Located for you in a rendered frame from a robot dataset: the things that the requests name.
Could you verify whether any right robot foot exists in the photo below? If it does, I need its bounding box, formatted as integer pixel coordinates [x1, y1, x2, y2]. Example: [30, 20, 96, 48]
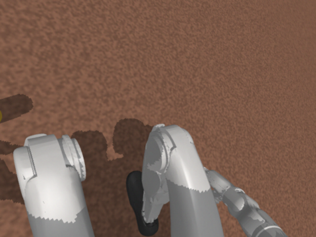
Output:
[126, 171, 158, 237]

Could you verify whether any right robot hand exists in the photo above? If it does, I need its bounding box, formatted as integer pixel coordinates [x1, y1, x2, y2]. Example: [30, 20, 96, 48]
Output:
[204, 167, 235, 203]

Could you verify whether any right robot arm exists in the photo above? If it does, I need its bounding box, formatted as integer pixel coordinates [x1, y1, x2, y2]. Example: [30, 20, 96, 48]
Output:
[222, 187, 288, 237]

